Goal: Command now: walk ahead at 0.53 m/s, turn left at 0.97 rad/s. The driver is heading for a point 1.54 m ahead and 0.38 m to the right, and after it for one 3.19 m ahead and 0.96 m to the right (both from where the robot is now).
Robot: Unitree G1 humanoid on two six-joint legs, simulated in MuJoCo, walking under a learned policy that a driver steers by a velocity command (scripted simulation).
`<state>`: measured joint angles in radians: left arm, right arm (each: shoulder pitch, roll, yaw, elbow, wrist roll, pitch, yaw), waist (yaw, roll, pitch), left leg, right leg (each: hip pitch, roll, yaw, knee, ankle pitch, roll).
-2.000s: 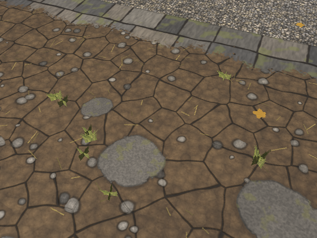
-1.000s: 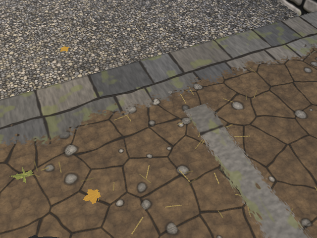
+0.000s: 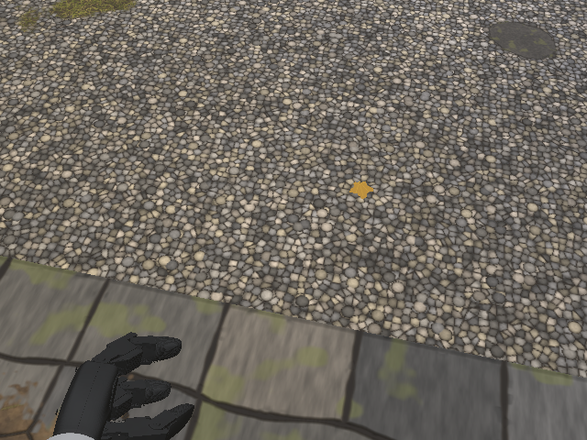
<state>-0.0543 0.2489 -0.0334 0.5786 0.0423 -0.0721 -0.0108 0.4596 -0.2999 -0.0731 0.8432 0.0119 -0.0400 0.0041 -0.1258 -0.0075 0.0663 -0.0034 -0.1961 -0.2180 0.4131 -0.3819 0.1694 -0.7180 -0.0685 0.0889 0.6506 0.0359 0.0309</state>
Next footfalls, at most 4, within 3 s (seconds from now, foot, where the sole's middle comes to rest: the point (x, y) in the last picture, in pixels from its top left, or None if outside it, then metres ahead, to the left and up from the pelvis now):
0.08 right None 0.30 -0.14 -0.77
0.44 left None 0.24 0.06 -0.77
0.80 right None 0.07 -0.16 -0.77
1.22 left None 0.07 0.04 -0.77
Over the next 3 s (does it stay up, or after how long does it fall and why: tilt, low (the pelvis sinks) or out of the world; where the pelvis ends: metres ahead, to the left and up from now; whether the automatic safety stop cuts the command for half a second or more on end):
stays up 0.91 0.20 -0.10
